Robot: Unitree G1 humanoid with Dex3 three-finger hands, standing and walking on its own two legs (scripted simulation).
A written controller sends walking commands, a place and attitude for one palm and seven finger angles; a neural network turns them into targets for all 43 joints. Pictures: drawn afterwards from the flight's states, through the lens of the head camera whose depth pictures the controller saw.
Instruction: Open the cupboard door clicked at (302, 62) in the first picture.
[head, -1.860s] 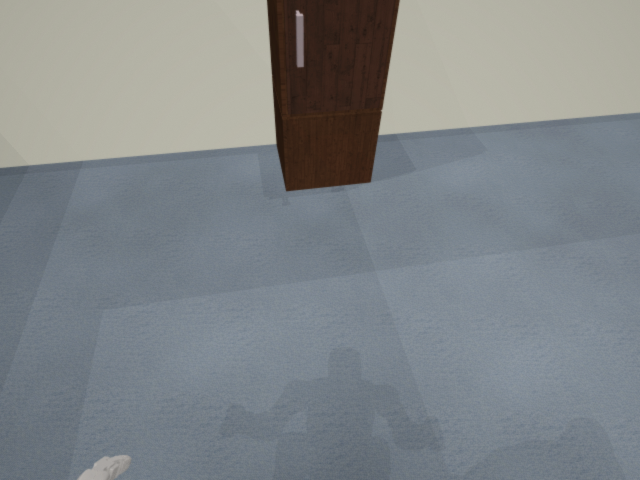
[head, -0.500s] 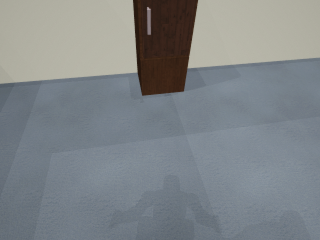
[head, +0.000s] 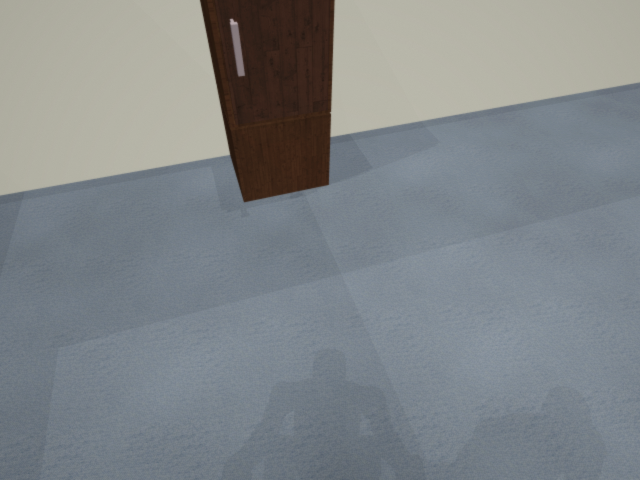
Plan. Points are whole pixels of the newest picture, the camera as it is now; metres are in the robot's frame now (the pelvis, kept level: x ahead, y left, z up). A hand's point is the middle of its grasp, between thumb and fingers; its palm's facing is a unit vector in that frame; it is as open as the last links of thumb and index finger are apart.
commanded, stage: walk to a spot facing it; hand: left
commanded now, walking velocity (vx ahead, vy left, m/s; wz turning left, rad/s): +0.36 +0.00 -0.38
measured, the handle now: (236, 47) +1.38 +0.38 -0.04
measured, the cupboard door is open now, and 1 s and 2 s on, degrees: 0 0 0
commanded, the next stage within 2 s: turn to face it in 1.30 s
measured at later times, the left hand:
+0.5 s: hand out of the picture +0.13 +0.15 -0.17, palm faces -0.03 -0.98 -0.17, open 7.4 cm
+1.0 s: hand (289, 260) +0.57 +0.11 -0.16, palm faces -0.33 -0.93 -0.16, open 7.4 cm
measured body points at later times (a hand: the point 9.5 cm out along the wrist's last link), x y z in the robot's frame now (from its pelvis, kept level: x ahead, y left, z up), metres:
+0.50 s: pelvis +0.20 -0.02 +0.00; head +0.22 -0.02 +0.45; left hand +0.13 +0.20 -0.15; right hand +0.29 -0.25 -0.14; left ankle +0.34 +0.09 -0.70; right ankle +0.03 -0.10 -0.73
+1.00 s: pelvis +0.43 -0.04 +0.01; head +0.45 -0.04 +0.46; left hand +0.58 +0.15 -0.14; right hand +0.28 -0.22 -0.14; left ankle +0.36 +0.07 -0.73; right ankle +0.51 -0.21 -0.69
